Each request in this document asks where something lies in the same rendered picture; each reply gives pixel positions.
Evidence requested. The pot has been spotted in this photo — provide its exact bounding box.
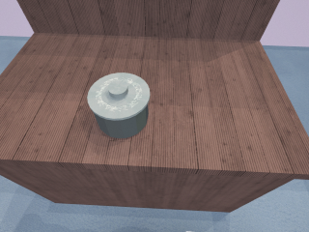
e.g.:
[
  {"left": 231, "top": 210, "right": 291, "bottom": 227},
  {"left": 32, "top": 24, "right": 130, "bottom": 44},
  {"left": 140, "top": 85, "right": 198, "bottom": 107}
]
[{"left": 94, "top": 104, "right": 149, "bottom": 138}]

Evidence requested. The lid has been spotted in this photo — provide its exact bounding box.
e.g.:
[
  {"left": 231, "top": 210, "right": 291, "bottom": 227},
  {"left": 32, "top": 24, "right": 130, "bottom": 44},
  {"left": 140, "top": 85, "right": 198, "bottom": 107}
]
[{"left": 87, "top": 72, "right": 151, "bottom": 121}]

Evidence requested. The knob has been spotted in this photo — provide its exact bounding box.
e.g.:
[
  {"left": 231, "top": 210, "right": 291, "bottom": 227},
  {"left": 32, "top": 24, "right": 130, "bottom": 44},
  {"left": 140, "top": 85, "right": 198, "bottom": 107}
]
[{"left": 107, "top": 80, "right": 128, "bottom": 99}]

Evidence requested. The table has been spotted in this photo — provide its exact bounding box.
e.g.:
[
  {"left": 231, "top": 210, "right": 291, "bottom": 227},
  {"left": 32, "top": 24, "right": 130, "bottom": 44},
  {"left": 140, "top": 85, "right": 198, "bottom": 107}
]
[{"left": 0, "top": 0, "right": 309, "bottom": 213}]

